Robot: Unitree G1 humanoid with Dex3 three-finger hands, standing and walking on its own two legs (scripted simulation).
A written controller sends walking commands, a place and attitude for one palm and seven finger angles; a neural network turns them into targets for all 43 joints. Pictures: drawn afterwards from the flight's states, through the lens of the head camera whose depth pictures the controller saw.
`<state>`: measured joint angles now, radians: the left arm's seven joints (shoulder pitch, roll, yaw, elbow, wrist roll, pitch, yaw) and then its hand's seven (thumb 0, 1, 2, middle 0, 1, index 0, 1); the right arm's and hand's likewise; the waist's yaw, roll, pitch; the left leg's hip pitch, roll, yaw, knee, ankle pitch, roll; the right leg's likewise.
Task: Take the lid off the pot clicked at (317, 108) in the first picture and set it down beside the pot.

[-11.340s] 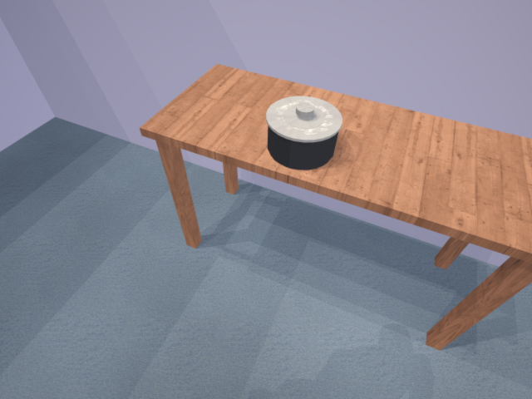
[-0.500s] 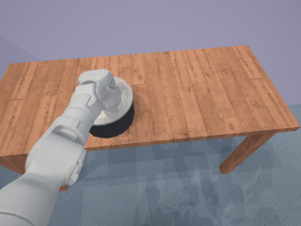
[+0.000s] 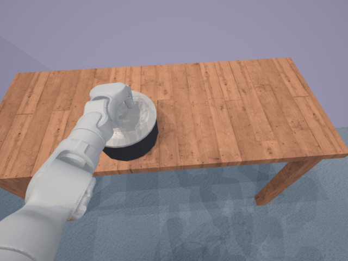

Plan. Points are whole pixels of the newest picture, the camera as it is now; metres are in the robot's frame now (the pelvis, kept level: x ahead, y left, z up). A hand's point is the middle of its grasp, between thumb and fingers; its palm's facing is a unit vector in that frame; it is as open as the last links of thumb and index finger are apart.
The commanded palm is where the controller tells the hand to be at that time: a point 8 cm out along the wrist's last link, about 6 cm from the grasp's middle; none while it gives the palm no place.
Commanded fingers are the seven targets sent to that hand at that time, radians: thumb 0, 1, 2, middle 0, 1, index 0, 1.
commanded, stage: close the fingers and squeeze the knob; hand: left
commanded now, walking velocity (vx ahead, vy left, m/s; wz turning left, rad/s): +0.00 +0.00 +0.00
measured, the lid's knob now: (119, 111) +0.51 +0.12 +0.02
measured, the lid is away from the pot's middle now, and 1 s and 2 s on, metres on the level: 0.00 0.01 0.01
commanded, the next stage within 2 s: lift the lid straight up in 1.08 s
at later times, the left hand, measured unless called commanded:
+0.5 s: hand (116, 112) +0.48 +0.12 +0.05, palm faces -0.39 -0.05 -0.92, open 7.5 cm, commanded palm +0.49 +0.11 +0.10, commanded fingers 0.00 0.48 0.64 -0.77 -1.03 -0.77 -1.04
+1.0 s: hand (116, 113) +0.47 +0.11 +0.05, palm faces -0.38 -0.06 -0.92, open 7.5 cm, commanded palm +0.49 +0.12 +0.10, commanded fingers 0.00 0.66 0.78 -0.82 -1.06 -0.83 -1.06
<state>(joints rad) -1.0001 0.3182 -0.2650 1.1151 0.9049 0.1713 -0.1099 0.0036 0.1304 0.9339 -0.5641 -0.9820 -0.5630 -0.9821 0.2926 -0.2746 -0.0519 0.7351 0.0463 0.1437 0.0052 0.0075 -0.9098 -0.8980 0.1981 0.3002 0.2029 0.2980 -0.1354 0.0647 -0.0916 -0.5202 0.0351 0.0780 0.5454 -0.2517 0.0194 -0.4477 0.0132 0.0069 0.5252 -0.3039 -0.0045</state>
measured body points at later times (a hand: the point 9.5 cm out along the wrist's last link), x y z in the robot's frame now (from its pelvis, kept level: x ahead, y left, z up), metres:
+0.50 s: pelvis +0.00 +0.01 +0.00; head +0.07 -0.01 +0.44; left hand +0.49 +0.12 +0.10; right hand +0.02 -0.26 -0.14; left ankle +0.00 +0.11 -0.73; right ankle -0.04 -0.12 -0.73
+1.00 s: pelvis +0.00 +0.00 +0.00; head +0.06 -0.02 +0.44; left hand +0.49 +0.12 +0.10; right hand +0.02 -0.27 -0.14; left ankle +0.00 +0.11 -0.73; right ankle -0.04 -0.12 -0.73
